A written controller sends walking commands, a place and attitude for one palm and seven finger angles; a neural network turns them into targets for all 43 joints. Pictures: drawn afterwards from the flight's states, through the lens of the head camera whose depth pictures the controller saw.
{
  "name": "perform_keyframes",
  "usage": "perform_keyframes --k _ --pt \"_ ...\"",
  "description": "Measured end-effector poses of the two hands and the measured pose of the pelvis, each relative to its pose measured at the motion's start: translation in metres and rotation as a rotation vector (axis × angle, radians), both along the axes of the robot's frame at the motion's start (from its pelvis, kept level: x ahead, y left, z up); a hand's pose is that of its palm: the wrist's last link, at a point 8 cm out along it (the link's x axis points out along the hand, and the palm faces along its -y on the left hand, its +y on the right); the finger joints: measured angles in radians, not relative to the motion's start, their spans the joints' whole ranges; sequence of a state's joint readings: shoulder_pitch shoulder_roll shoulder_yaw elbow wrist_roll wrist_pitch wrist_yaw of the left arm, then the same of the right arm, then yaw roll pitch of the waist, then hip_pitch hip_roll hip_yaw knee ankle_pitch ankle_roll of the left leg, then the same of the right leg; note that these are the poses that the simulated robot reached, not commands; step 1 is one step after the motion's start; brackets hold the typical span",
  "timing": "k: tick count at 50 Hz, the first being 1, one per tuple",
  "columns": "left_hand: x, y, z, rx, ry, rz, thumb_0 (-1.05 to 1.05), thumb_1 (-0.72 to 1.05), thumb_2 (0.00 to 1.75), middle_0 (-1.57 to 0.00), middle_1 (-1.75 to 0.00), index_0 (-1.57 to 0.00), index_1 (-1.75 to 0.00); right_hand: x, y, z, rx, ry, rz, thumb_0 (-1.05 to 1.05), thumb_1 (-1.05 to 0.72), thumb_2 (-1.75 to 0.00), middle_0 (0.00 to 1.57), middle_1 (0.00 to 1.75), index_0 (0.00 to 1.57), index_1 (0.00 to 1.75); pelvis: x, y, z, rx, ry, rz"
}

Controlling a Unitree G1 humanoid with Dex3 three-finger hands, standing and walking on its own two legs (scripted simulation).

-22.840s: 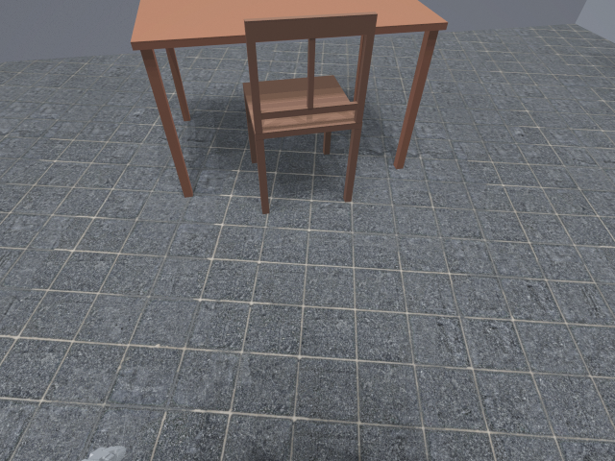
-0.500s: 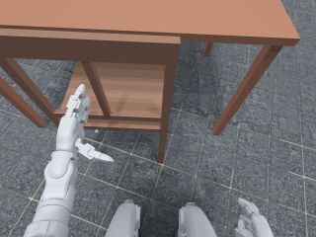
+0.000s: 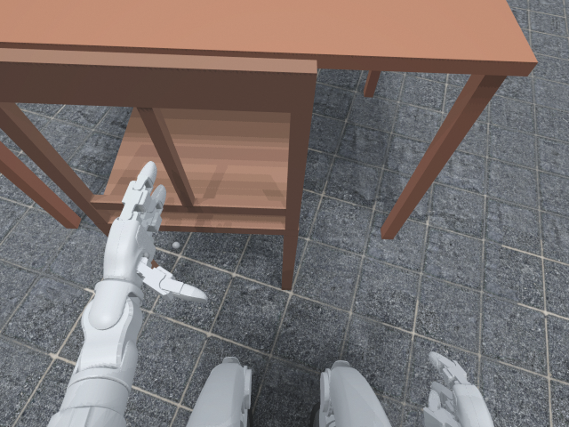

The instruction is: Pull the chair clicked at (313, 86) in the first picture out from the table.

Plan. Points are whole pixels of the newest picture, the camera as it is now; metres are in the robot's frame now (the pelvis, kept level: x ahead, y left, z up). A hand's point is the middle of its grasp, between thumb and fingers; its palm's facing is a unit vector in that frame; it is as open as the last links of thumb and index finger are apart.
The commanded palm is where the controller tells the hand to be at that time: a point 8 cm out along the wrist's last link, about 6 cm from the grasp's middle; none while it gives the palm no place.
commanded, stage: aim the fingers beside a spindle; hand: left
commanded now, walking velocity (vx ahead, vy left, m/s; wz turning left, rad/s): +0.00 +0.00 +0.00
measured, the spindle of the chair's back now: (171, 161) +0.51 +0.20 +0.00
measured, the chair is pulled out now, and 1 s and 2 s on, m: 0.00 0.00 0.00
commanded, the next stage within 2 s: push the fingers through the gap in 0.68 s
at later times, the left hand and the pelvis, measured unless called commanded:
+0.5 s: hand (160, 236) +0.36 +0.18 +0.03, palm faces +0.03 -1.00 -0.08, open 16.9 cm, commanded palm +0.32 +0.22 +0.03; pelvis +0.00 +0.00 +0.00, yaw +0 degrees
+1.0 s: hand (168, 238) +0.35 +0.17 +0.03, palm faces -0.02 -1.00 -0.04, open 16.9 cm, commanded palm +0.34 +0.22 +0.03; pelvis +0.00 +0.00 +0.00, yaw +0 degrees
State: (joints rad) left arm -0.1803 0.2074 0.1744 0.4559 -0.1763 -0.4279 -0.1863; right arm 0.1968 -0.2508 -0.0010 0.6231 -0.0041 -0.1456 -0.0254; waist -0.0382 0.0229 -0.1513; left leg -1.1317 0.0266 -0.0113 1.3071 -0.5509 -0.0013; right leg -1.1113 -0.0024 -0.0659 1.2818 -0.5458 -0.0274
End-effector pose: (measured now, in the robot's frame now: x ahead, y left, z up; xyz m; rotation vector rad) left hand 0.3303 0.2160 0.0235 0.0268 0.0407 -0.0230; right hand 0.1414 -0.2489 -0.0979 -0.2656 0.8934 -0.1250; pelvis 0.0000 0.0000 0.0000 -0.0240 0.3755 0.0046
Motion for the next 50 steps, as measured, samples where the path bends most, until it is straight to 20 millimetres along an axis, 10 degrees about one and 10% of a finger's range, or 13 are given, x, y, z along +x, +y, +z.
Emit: perform_keyframes --k 50 --pt "0.004 0.007 0.013 0.016 -0.029 0.007 -0.02 -0.5 0.3 -0.06 -0.08 -0.06 -0.08 -0.002 0.008 0.002 0.003 -0.015 0.013 0.01 -0.91 -0.9 0.21 0.3 0.2 0.3 -0.005 0.005 0.001 -0.006 -0.013 0.007"
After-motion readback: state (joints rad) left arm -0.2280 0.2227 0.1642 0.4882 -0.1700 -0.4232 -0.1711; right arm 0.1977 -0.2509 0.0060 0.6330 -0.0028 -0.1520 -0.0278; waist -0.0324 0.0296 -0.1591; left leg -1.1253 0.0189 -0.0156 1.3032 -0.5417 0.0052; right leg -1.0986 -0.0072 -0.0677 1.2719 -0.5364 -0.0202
